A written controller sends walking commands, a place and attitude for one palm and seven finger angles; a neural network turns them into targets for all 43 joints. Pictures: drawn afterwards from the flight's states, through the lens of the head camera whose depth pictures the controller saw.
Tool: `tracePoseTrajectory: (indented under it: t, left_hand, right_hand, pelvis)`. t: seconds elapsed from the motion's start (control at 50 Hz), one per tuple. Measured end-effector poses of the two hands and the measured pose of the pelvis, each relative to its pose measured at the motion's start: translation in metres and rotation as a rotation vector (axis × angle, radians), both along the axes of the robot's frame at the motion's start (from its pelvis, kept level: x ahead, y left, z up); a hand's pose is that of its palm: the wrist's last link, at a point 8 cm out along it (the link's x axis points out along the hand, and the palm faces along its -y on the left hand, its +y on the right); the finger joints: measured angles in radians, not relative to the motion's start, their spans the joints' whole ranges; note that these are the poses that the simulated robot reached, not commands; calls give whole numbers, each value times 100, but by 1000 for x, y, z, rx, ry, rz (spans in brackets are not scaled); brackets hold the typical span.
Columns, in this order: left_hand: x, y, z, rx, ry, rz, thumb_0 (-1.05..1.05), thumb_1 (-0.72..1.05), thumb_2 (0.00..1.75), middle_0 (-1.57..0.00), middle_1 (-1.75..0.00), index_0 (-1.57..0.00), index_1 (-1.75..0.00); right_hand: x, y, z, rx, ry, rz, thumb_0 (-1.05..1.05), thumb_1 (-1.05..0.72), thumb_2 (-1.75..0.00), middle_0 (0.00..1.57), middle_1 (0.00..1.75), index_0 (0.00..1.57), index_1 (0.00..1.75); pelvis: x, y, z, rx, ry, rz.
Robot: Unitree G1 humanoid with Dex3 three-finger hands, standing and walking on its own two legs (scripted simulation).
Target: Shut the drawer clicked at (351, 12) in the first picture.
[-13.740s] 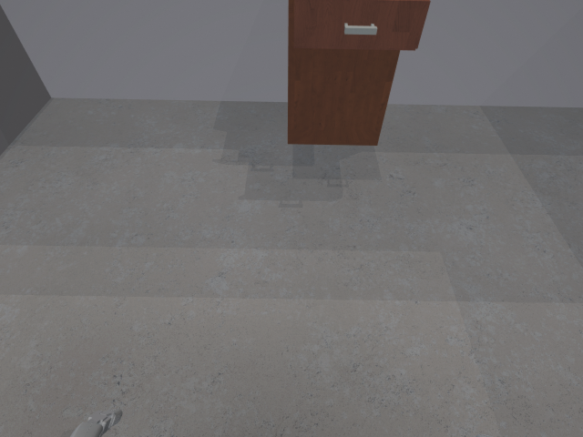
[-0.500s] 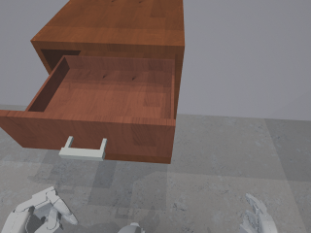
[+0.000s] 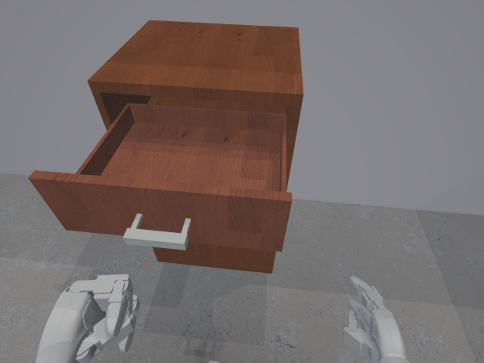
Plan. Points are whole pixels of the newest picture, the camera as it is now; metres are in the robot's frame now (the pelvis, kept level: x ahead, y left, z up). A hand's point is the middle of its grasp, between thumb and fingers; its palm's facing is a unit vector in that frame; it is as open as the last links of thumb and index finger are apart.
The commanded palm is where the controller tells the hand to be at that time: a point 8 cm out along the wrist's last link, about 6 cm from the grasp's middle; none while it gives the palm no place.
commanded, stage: raise the hand and make a fist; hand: left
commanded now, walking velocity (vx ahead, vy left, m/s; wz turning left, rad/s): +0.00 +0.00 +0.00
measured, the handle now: (159, 230) +0.34 +0.19 +0.03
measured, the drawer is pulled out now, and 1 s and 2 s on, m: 0.30 0.30 0.30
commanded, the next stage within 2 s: bring the fist close to the handle in 0.40 s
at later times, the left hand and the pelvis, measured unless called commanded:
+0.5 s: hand (125, 313) +0.16 +0.16 +0.11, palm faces +0.02 -1.00 -0.08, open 3.2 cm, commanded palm +0.12 +0.22 +0.12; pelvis +0.01 -0.01 +0.01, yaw +0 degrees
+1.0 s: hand (151, 296) +0.20 +0.15 +0.07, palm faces -0.02 -1.00 -0.05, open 3.3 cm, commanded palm +0.17 +0.21 +0.07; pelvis +0.02 -0.03 +0.00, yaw +0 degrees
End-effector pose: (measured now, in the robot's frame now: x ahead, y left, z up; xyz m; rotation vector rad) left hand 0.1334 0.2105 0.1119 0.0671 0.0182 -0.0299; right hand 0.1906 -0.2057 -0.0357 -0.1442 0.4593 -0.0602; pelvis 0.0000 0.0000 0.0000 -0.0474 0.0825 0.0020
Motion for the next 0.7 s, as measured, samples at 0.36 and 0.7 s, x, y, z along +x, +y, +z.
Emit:
tracePoseTrajectory:
  t: [0.36,0.7]
  left_hand:
    - [10,4,7,24,8,36,2,90,90,-140,-160,-140,-160]
    - [14,1,-10,5,26,49,1,90,90,-140,-160,-140,-160]
  right_hand:
    - [-19,-35,-5,-29,47,-81,2,-90,-90,20,30,20,30]
    - [13,-40,-4,-27,6,-24,1,-90,-90,20,30,20,30]
  pelvis:
    - [9,-9,6,13,-4,-10]
    - [13,-25,5,18,14,9]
